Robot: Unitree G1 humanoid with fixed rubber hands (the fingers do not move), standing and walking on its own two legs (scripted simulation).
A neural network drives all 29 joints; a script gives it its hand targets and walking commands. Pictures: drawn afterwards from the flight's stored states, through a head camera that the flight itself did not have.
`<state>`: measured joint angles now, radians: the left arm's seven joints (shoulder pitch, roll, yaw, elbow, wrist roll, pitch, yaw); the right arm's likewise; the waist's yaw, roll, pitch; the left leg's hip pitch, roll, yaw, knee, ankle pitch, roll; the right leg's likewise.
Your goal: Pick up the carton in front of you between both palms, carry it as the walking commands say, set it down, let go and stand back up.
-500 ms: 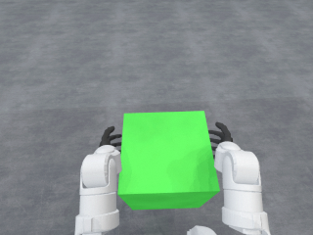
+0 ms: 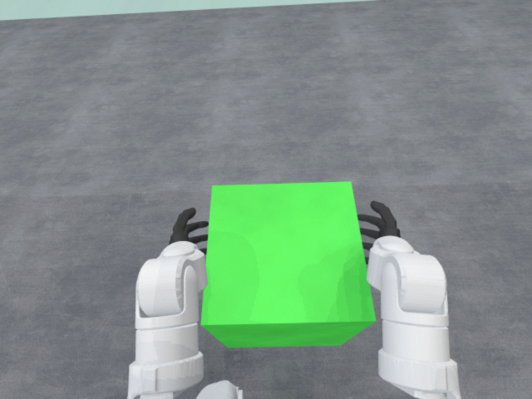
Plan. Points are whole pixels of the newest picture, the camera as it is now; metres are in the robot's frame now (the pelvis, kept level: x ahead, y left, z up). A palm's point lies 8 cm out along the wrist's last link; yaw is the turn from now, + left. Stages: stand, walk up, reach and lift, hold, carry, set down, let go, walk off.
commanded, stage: carry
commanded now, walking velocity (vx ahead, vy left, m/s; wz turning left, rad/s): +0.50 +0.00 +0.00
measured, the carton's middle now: (282, 273) +0.31 +0.00 -0.04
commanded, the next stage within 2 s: none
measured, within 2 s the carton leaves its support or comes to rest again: neither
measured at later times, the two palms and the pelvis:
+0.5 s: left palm (194, 107) +0.64 +0.18 +0.06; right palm (333, 101) +0.63 -0.11 +0.07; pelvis +0.34 +0.05 +0.00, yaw -4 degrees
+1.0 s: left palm (225, 21) +0.98 +0.13 +0.08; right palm (334, 17) +0.98 -0.15 +0.07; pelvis +0.68 -0.01 +0.00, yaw +0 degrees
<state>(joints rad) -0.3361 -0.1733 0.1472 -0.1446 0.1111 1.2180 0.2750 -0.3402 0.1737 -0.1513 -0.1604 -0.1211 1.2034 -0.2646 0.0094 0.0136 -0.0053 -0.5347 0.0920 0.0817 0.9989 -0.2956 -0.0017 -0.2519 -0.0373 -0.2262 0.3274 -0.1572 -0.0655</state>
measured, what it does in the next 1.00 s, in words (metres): walks ahead: left foot, then right foot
